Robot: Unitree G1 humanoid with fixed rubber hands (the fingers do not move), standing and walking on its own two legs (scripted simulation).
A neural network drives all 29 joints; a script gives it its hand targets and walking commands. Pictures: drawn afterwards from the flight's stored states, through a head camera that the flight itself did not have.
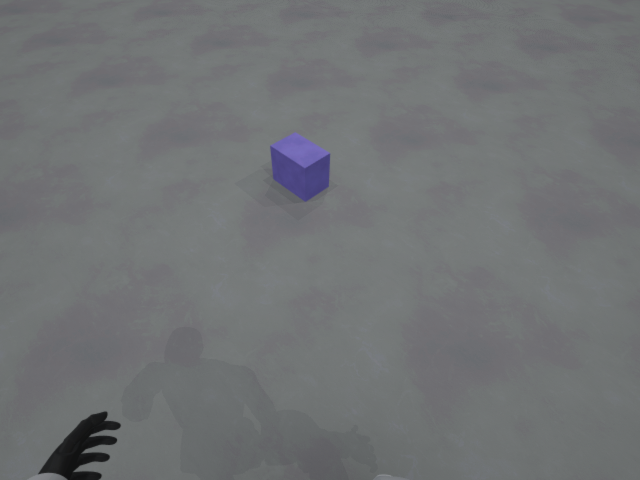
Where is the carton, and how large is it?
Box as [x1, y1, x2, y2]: [270, 132, 329, 201]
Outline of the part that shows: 295,132 270,145 273,178 305,201 328,186 329,153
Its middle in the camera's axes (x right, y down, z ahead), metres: -0.09 -0.34 +1.81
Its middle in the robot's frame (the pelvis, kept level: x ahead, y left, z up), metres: +1.52 +0.01 -0.66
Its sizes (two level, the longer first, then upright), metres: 0.231 0.157 0.197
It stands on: the floor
